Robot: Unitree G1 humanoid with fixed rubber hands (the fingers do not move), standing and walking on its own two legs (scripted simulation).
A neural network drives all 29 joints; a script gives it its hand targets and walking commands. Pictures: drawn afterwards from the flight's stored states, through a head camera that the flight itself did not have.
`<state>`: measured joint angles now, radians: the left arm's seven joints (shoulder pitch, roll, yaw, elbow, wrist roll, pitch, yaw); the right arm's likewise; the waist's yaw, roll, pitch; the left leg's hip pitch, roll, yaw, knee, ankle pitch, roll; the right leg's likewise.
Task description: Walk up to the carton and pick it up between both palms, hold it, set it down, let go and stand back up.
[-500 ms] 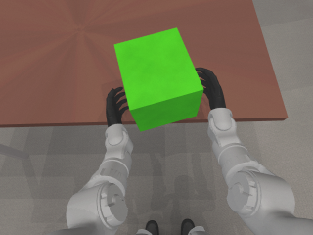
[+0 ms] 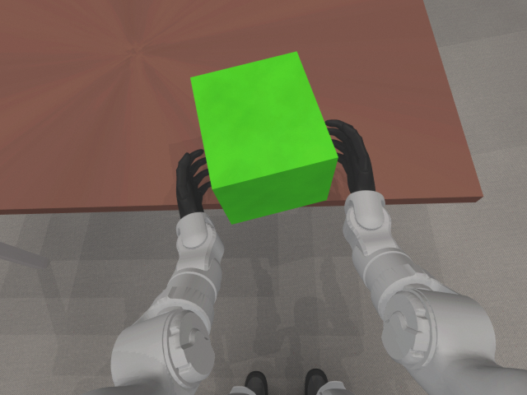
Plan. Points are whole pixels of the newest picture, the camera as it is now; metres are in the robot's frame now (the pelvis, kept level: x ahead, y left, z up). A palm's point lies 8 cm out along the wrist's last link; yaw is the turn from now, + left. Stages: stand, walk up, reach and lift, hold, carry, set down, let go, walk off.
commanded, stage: reach and lift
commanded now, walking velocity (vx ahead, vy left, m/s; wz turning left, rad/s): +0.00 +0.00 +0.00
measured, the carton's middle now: (262, 142) +0.51 +0.04 -0.01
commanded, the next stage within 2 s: none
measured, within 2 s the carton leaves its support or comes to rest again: leaves its support in 0.60 s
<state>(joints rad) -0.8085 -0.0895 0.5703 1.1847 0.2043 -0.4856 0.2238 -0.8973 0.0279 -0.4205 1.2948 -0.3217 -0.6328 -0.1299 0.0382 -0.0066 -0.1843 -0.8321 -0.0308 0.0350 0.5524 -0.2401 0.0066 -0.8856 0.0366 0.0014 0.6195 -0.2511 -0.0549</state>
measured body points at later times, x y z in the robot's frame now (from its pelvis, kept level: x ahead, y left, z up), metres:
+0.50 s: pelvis +0.00 +0.00 +0.00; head +0.12 -0.03 +0.43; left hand +0.39 +0.16 -0.03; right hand +0.43 -0.09 +0.00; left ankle -0.02 +0.12 -0.71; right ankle -0.01 -0.07 -0.71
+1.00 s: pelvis -0.05 -0.01 +0.00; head -0.02 -0.03 +0.45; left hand +0.35 +0.15 +0.05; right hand +0.39 -0.10 +0.08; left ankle -0.02 +0.12 -0.71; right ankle -0.01 -0.08 -0.71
